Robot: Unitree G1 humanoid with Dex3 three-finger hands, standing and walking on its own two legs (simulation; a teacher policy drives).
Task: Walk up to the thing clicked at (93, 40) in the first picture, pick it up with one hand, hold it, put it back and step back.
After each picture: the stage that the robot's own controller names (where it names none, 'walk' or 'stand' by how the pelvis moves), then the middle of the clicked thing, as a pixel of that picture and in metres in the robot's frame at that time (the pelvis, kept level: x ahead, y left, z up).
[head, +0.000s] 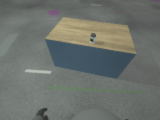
stand; (92, 38) +0.94 -0.02 -0.10
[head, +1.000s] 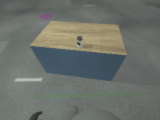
walk; (79, 41) +0.83 +0.16 -0.08
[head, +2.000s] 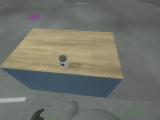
stand; (63, 61) +0.49 +0.26 -0.09
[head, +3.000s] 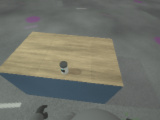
stand; (64, 67) +0.46 +0.22 -0.10
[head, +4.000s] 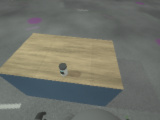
stand; (63, 69) +0.44 +0.23 -0.10
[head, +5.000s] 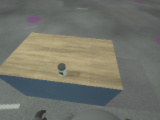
stand; (62, 70) +0.43 +0.24 -0.10
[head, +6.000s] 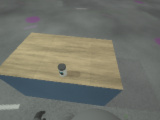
stand; (62, 70) +0.43 +0.23 -0.10
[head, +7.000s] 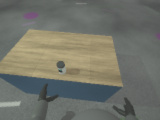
rise first; (61, 67) +0.43 +0.25 -0.10
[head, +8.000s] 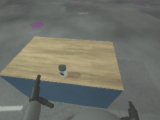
go down; (63, 71) +0.43 +0.25 -0.10
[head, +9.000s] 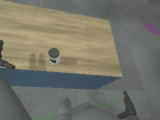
go down; (54, 56) +0.44 +0.23 -0.03
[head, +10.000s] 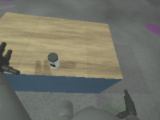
approach; (54, 61) +0.43 +0.24 -0.03
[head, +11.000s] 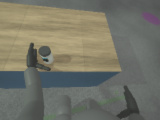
close in; (46, 55) +0.44 +0.25 +0.00
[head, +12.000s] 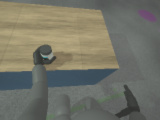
lift; (47, 54) +0.45 +0.23 +0.01
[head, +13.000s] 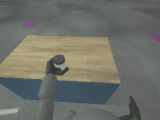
lift; (60, 65) +0.33 +0.18 +0.13
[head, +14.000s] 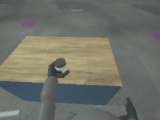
hold; (61, 68) +0.33 +0.18 +0.10
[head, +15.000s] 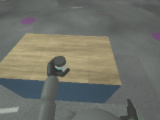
hold; (61, 66) +0.33 +0.18 +0.11
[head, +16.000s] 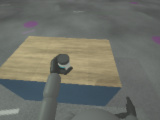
hold; (64, 64) +0.33 +0.16 +0.13
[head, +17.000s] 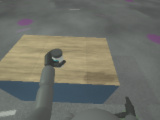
crouch; (58, 58) +0.39 +0.21 +0.12
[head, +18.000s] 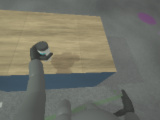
lower; (44, 51) +0.46 +0.25 +0.02
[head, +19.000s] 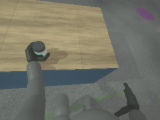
lower; (40, 51) +0.46 +0.26 +0.01
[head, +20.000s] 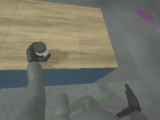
lower; (41, 52) +0.45 +0.25 +0.01
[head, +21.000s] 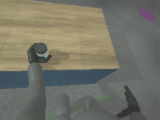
lower; (42, 53) +0.45 +0.25 +0.01
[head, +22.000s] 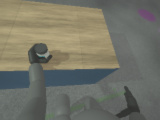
rest; (43, 53) +0.45 +0.25 +0.01
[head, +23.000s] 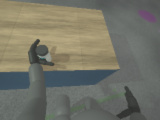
withdraw; (44, 54) +0.44 +0.25 +0.01
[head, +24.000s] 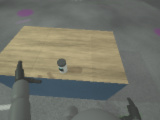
sink last; (62, 66) +0.42 +0.22 -0.05
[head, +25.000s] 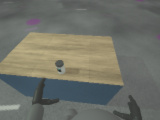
stand; (60, 67) +0.44 +0.26 -0.05
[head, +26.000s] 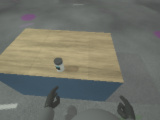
stand; (59, 64) +0.44 +0.25 -0.04
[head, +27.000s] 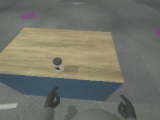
stand; (58, 65) +0.43 +0.26 -0.04
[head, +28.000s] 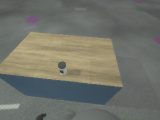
stand; (62, 68) +0.44 +0.23 -0.09
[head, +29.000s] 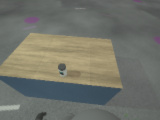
stand; (62, 70) +0.43 +0.23 -0.10
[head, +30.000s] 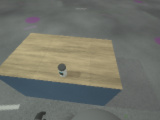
stand; (62, 70) +0.43 +0.23 -0.10
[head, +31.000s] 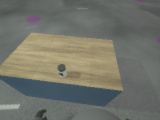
stand; (62, 71) +0.42 +0.23 -0.10
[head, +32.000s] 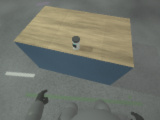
walk; (76, 43) +0.63 +0.14 -0.07
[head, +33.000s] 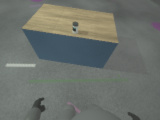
walk; (75, 27) +0.94 +0.20 -0.09
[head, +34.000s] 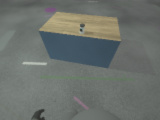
stand; (82, 28) +1.09 +0.17 -0.08
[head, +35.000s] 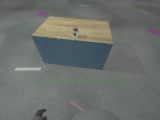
stand; (75, 33) +1.07 +0.20 -0.10
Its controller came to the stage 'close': yes
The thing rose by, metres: 0.24
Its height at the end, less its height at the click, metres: +0.00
